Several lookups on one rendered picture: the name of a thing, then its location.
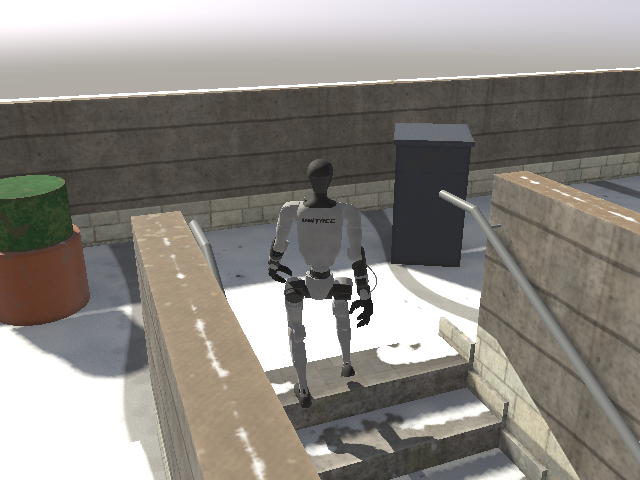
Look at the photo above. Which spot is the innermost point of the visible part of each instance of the right robot forearm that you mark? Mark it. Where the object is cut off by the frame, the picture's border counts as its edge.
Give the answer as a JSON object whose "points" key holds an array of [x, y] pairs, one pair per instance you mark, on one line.
{"points": [[361, 277]]}

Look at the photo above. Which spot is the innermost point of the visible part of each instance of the left robot upper arm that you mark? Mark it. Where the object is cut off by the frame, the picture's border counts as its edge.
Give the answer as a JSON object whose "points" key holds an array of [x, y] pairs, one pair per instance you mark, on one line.
{"points": [[287, 214]]}

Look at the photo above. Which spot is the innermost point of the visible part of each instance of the robot right hand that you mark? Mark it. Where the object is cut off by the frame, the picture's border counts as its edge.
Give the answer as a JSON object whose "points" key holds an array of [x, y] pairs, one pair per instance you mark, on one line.
{"points": [[368, 310]]}

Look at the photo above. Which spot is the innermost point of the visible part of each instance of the left robot forearm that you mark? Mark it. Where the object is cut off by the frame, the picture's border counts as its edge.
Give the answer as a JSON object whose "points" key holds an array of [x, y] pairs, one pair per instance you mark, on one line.
{"points": [[275, 257]]}

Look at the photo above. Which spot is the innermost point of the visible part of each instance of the left robot shin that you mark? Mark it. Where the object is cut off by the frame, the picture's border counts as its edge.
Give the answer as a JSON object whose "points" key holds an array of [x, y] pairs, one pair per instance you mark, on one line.
{"points": [[298, 354]]}

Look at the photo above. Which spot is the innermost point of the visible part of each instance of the humanoid robot head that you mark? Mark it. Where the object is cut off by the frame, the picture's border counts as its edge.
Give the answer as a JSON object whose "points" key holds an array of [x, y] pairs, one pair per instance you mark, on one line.
{"points": [[320, 174]]}

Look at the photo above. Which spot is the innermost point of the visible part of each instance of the robot left hand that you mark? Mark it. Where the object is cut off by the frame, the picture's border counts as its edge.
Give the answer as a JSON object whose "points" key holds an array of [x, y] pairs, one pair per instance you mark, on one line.
{"points": [[276, 277]]}

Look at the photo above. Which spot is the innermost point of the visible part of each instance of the right robot upper arm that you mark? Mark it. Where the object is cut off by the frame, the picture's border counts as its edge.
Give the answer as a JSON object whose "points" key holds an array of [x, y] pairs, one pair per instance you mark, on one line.
{"points": [[354, 231]]}

